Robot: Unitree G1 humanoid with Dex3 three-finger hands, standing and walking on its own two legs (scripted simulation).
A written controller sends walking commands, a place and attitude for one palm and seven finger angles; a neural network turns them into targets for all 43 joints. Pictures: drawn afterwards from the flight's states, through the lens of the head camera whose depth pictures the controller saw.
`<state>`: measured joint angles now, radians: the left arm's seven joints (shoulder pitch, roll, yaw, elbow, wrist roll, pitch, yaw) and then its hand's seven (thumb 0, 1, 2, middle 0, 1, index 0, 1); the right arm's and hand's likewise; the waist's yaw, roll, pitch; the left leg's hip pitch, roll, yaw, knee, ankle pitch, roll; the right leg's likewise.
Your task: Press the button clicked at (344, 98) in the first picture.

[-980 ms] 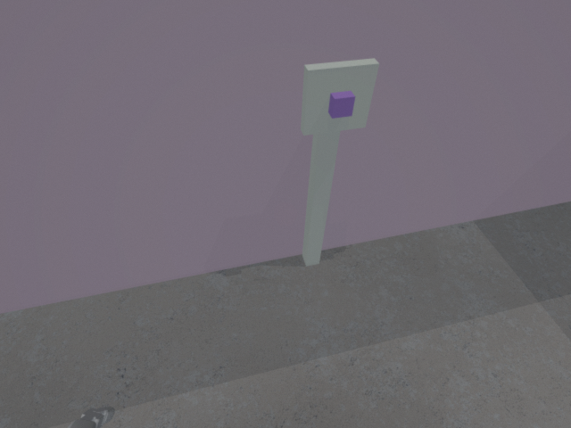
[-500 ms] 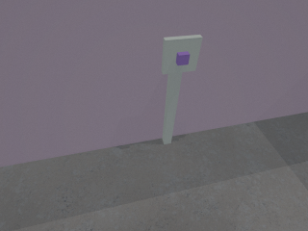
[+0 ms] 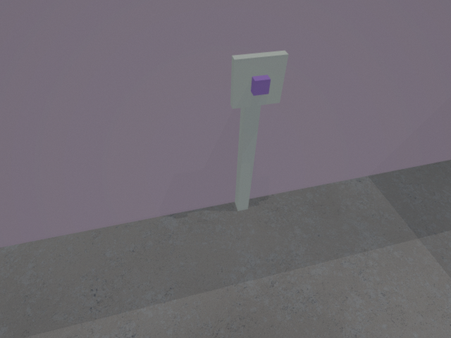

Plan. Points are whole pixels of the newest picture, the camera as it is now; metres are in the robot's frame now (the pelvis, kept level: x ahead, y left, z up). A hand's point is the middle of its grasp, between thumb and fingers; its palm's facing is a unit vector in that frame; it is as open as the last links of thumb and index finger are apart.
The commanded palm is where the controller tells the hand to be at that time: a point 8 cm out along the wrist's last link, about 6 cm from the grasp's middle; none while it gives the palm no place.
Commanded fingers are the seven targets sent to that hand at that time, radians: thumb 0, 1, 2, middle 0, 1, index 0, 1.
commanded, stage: look at it before walking up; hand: left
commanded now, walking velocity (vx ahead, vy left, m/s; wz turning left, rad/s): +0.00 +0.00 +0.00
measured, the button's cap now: (260, 84) +0.87 -0.06 +0.01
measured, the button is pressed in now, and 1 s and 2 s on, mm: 0 0 0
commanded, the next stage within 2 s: walk to a spot facing it in 0.46 s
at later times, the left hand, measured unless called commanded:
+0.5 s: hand out of the picture +0.08 +0.25 -0.16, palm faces -0.02 -0.94 -0.33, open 7.4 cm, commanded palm none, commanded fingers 0.00 0.90 0.90 -0.20 -0.30 -0.20 -0.30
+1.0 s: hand out of the picture +0.06 +0.18 -0.18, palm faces -0.15 -0.95 -0.29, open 7.4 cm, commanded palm none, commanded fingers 0.00 0.90 0.90 -0.20 -0.30 -0.20 -0.30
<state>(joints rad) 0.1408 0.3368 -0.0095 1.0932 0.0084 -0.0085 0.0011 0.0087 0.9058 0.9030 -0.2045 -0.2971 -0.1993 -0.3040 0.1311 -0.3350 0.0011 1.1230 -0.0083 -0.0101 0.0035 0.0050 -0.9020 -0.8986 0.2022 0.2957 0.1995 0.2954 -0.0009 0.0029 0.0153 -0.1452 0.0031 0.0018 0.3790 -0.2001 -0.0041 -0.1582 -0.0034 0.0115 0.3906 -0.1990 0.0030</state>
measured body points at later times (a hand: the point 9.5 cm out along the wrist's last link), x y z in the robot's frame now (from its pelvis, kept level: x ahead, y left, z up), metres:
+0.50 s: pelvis +0.01 +0.00 +0.00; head +0.01 +0.00 +0.45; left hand +0.08 +0.30 -0.13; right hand +0.08 -0.30 -0.13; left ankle +0.00 +0.12 -0.75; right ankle +0.01 -0.12 -0.75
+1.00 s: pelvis -0.01 -0.03 -0.03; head +0.02 -0.06 +0.42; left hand +0.07 +0.23 -0.16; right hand +0.03 -0.29 -0.19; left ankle +0.00 +0.12 -0.73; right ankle -0.01 -0.11 -0.75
